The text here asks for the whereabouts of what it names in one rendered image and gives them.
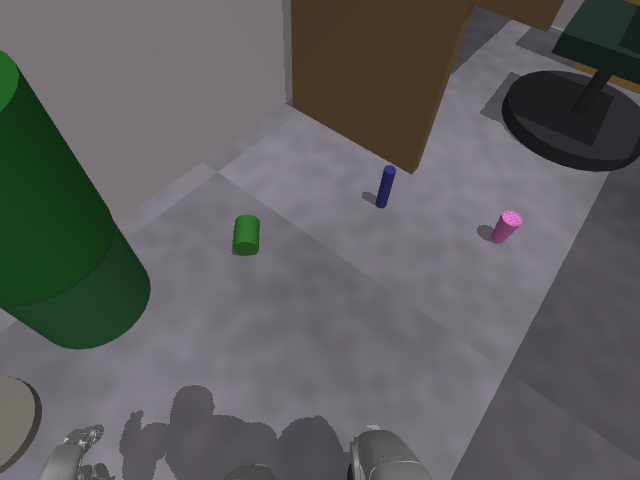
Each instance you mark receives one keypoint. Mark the desk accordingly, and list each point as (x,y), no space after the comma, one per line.
(375,71)

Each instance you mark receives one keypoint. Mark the potted plant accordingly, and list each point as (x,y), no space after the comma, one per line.
(66,270)

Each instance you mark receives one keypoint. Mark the bookshelf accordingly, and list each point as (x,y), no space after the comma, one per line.
(614,79)

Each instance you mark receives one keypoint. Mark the office chair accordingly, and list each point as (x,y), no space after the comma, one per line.
(575,120)

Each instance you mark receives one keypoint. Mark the left robot hand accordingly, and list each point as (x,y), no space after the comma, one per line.
(65,460)

